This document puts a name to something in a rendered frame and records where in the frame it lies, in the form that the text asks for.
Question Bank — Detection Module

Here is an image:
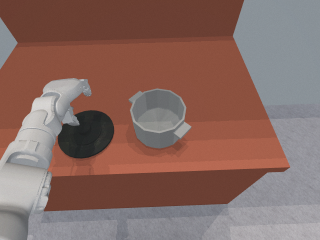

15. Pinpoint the knob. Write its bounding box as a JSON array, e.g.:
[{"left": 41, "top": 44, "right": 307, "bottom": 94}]
[{"left": 76, "top": 122, "right": 92, "bottom": 136}]

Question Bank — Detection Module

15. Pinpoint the robot left forearm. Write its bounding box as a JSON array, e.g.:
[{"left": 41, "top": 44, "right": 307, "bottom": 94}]
[{"left": 0, "top": 90, "right": 70, "bottom": 171}]

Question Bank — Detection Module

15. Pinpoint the left robot upper arm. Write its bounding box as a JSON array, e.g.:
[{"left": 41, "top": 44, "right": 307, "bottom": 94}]
[{"left": 0, "top": 162, "right": 53, "bottom": 240}]

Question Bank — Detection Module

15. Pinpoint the lid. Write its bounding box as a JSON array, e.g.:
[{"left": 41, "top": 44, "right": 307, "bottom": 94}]
[{"left": 57, "top": 110, "right": 114, "bottom": 159}]

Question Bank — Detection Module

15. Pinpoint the left robot hand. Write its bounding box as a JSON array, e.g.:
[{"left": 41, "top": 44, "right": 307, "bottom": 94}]
[{"left": 43, "top": 78, "right": 92, "bottom": 126}]

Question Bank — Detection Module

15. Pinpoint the table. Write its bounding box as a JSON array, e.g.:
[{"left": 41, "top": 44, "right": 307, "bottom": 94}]
[{"left": 0, "top": 0, "right": 290, "bottom": 212}]

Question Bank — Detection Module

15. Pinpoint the pot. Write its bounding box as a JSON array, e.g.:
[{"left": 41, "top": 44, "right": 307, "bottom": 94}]
[{"left": 128, "top": 88, "right": 192, "bottom": 149}]

